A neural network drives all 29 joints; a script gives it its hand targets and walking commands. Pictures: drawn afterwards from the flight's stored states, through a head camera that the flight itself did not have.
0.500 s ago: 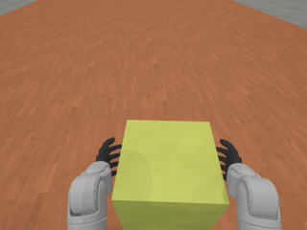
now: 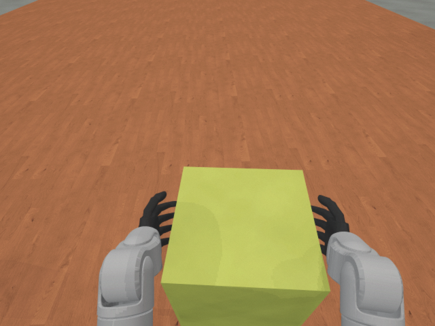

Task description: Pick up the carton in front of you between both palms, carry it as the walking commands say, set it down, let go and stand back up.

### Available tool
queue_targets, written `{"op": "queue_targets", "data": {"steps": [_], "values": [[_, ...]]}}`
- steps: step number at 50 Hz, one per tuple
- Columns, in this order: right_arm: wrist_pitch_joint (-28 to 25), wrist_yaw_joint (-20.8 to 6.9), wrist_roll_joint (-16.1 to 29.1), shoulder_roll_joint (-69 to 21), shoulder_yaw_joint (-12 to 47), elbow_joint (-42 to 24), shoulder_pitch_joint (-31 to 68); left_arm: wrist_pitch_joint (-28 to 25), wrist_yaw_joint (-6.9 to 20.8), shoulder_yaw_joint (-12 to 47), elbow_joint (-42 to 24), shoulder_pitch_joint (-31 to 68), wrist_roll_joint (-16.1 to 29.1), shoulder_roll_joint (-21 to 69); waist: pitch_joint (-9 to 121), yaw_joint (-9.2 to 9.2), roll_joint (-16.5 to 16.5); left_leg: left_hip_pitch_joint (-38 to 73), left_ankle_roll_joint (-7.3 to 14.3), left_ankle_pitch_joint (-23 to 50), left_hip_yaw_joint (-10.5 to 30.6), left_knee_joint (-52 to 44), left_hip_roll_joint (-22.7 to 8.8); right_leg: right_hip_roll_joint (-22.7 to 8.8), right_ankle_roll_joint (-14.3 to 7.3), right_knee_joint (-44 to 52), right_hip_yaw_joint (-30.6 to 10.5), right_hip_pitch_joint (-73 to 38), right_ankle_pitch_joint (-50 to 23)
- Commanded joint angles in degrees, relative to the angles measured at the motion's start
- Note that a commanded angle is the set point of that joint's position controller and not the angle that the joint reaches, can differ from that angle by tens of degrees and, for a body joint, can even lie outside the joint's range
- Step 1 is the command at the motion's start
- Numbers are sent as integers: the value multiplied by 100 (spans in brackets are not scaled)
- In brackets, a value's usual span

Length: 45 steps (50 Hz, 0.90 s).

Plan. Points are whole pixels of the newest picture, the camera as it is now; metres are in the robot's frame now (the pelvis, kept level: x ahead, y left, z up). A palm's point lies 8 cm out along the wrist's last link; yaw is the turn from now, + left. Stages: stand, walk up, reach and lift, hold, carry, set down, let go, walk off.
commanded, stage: carry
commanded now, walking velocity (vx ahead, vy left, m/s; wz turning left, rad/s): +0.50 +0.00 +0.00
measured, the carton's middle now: (239, 253) +0.27 +0.00 +0.03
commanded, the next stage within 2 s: none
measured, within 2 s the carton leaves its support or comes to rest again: neither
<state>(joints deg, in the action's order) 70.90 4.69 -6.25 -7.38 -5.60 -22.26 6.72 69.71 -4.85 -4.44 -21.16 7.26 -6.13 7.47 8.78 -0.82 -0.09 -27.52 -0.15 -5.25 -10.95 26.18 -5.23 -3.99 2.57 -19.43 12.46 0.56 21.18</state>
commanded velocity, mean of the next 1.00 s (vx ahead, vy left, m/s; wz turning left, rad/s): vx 0.50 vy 0.00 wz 0.00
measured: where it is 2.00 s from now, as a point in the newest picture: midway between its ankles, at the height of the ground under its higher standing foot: (228, 226)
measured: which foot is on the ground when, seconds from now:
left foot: up 0.00-0.00, down 0.02-0.52, up 0.54-0.94, down 0.96-1.00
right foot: down 0.00-0.04, up 0.06-0.48, down 0.50-1.00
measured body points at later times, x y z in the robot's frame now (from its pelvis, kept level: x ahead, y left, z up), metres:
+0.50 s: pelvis +0.33 -0.01 -0.01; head +0.30 -0.01 +0.44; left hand +0.60 +0.14 +0.08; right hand +0.60 -0.16 +0.07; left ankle +0.14 +0.10 -0.73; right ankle +0.46 -0.10 -0.74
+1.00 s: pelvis +0.66 +0.02 -0.01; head +0.64 +0.04 +0.44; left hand +0.93 +0.17 +0.08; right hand +0.92 -0.13 +0.09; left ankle +0.77 +0.11 -0.74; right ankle +0.47 -0.10 -0.72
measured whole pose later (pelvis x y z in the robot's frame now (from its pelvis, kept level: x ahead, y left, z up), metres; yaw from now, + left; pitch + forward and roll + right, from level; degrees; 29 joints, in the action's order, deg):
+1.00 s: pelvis +0.66 +0.02 -0.01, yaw -1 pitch +3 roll +1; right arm 69.7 4.8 -6.0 -7.5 -4.6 -22.6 7.7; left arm 69.5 -4.8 -5.5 -23.6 7.3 -6.1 7.4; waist 6.2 0.4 -2.7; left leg -27.0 3.9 -5.2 -13.7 30.0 -2.8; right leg -7.1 2.6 -32.4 10.0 0.3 27.5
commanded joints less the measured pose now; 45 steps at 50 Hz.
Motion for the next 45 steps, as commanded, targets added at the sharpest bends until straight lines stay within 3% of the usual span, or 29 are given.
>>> {"op": "queue_targets", "data": {"steps": [1,2,3,4,5,6,7,8,11,15,21,23,24,25,26,27,28,30,32,35,39,45], "values": [[23,-1396,2238,-4611,3916,-30,2550,124,1388,3876,-158,2544,2198,4602,1104,169,-155,2459,151,-561,-24,-169,84,-692,-347,-1567,54,936,-2109],[20,-1418,2161,-4489,3798,141,2534,201,1372,3915,-214,2677,2216,4605,1438,263,1170,3616,750,-1333,2345,-786,-1343,-120,16,-3294,59,2412,-1054],[-2,-1425,2152,-4620,3780,330,2456,242,1382,3961,-198,2808,2243,4622,1467,280,2089,4249,1253,-897,3850,-1343,-1916,361,41,-4354,-305,3818,673],[-14,-1438,2223,-4749,3787,214,2574,222,1398,3960,-46,2852,2248,4814,1339,225,1540,4252,1250,-237,3524,-1204,-1957,72,-122,-5004,-855,4323,840],[-46,-1450,2276,-4962,3836,174,2699,170,1428,3939,-10,2894,2280,4968,1372,220,1088,3989,1149,215,3077,-1043,-1789,-141,-257,-5175,-1055,4374,668],[-93,-1468,2327,-5155,3892,84,2857,104,1443,3981,-1,2939,2309,5143,1352,201,592,3631,947,247,2636,-1055,-1698,-334,-308,-4979,-1137,4247,268],[-145,-1488,2384,-5315,3963,-24,3034,32,1443,4024,-41,3009,2326,5296,1311,166,407,3232,779,109,2195,-1214,-1589,-454,-315,-4600,-1194,3997,-116],[-193,-1506,2442,-5419,4015,-109,3178,-25,1430,4071,-115,3095,2319,5412,1298,153,492,3003,672,-124,1836,-1357,-1492,-442,-299,-4318,-1105,3776,-385],[-258,-1531,2586,-5456,4112,-411,3259,-135,1355,4117,-369,3098,2327,5554,1157,166,733,2878,707,-502,1259,-1746,-1308,-408,-199,-3545,-869,3736,-969],[-209,-1499,2572,-5147,4100,-614,3002,-91,1249,4072,-587,2810,2243,5323,924,176,698,3230,757,555,701,-1659,-1051,-261,-134,-2177,-536,3792,-1503],[-66,-1459,2250,-4825,3939,-210,2472,92,1336,3976,-282,2420,2188,4968,444,206,889,3526,522,1701,195,-1266,-913,11,-375,-880,-103,3167,-2036],[-53,-1465,2203,-4825,3951,-103,2517,104,1389,3929,-139,2403,2199,4961,542,139,888,3376,357,2432,-95,-508,-806,259,-452,-559,204,2250,-1860],[-51,-1467,2193,-4826,3971,-62,2518,97,1416,3895,-39,2384,2198,4981,787,67,705,2920,210,2528,-359,336,-609,473,-459,-466,427,1186,-1569],[-55,-1471,2195,-4785,3984,-35,2594,84,1443,3848,70,2311,2188,4993,1186,-64,334,1988,49,1582,-310,1438,-469,-48,-496,-521,-249,-100,-1168],[-23,-1466,2238,-4885,4095,-144,2762,23,1469,3761,218,2357,2103,4934,1799,-109,-1129,204,-266,63,-156,3373,133,-1708,-1308,-39,-2955,-1621,-378],[-50,-1487,2251,-4877,4106,-175,2859,-40,1484,3810,334,2221,2154,5110,1673,-86,-1820,-1017,-242,-2203,388,4355,624,-2128,-1667,644,-4237,-1886,-1099],[-125,-1501,2291,-5118,4184,-77,2941,-102,1502,3854,157,2397,2246,5291,1606,-55,-1408,-1281,-37,-2215,908,4909,242,-2056,-1593,463,-3605,-1754,-1851],[-293,-1523,2371,-5499,4267,-117,3052,-247,1530,3979,-16,2621,2338,5672,1460,-25,-379,-1213,129,-1627,1116,4573,-200,-1747,-1228,325,-2596,-1004,-2549],[-425,-1500,2393,-5739,4324,-164,3011,-352,1549,4052,-221,2793,2425,5818,1481,18,-449,-769,88,-1132,992,3877,-277,-1518,-966,612,-1861,-473,-2047],[-570,-1411,2303,-5794,4366,-252,2724,-431,1595,4112,-347,2576,2484,5749,1280,11,-699,-754,-40,-834,704,2898,-240,-1383,-1038,950,-1338,-288,-1583],[-579,-1329,2236,-5540,4396,-458,2485,-427,1593,4122,-503,2301,2453,5441,884,0,-750,-828,-147,-222,355,1408,-134,-1148,-1045,985,-819,-457,-2116],[-248,-1345,2323,-4855,4259,-721,2544,-155,1443,3957,-697,2247,2278,4796,380,-23,-866,-265,68,389,0,232,65,-1110,-817,688,-450,-642,-2778]]}}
